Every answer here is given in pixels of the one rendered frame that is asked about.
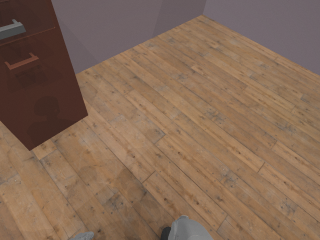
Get drawer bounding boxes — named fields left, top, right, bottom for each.
left=0, top=0, right=54, bottom=44

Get cabinet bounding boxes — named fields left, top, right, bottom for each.
left=0, top=0, right=88, bottom=151

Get handle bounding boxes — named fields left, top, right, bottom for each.
left=0, top=19, right=26, bottom=40
left=8, top=56, right=41, bottom=75

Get robot right shin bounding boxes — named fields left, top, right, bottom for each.
left=168, top=215, right=189, bottom=240

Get right robot thigh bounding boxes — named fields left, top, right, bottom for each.
left=171, top=218, right=214, bottom=240

